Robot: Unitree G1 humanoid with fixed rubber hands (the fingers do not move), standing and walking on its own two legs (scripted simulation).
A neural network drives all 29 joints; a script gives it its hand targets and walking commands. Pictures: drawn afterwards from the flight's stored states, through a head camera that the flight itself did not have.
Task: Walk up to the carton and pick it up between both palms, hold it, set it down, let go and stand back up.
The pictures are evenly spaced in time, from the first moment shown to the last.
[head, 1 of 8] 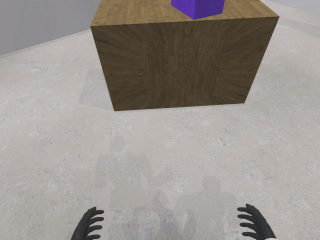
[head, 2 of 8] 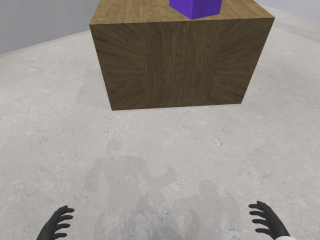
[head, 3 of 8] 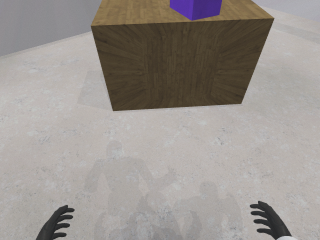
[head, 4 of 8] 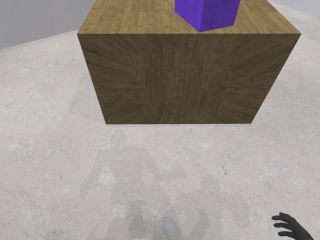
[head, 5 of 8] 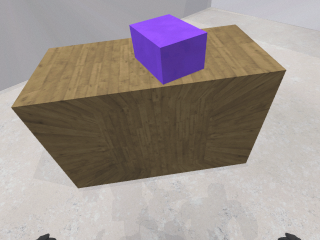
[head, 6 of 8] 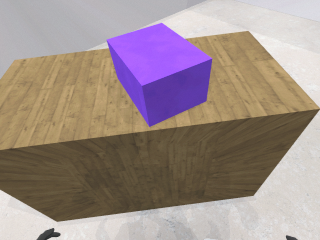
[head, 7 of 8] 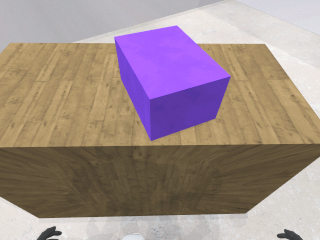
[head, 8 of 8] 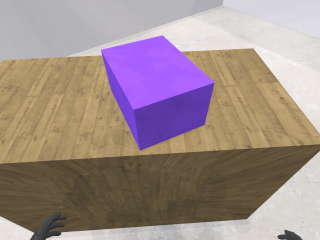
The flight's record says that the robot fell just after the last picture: no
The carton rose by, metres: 0.00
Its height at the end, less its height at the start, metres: +0.00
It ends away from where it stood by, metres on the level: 0.00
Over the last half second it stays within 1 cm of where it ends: yes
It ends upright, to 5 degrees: yes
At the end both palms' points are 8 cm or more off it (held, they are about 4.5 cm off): yes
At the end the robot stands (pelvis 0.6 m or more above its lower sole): yes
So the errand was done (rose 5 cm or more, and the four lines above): no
